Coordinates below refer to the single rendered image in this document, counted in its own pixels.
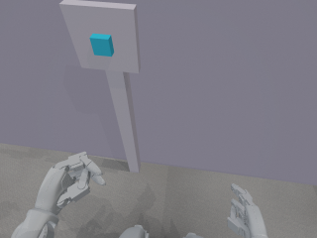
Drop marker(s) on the panel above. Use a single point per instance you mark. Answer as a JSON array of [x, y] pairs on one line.
[[120, 20]]

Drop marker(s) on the left robot thigh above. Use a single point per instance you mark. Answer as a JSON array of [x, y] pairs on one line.
[[135, 232]]

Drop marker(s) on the left robot forearm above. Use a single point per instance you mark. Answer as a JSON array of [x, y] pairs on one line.
[[38, 224]]

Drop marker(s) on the robot left hand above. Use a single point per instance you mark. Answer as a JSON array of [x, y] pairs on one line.
[[51, 196]]

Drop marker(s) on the button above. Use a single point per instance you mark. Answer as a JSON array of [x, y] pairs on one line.
[[102, 45]]

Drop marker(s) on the robot right hand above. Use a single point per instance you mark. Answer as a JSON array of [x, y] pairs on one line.
[[251, 222]]

